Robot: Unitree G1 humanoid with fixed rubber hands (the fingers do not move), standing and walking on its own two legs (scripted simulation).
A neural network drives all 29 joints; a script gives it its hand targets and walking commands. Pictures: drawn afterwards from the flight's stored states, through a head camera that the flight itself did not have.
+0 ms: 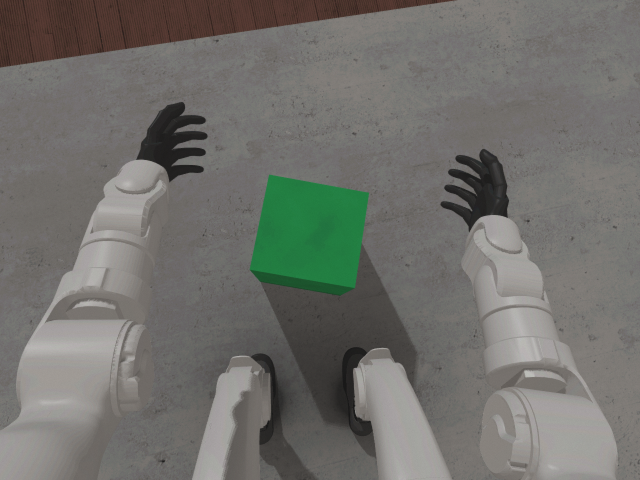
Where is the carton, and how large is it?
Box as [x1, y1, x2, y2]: [250, 175, 368, 295]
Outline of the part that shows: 269,175 250,270 260,281 339,295 353,288 356,277 368,193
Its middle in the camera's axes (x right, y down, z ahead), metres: -0.02 -0.01 +0.90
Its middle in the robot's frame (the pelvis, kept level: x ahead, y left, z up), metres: +0.48 -0.02 -0.53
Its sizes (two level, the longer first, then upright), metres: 0.210 0.200 0.250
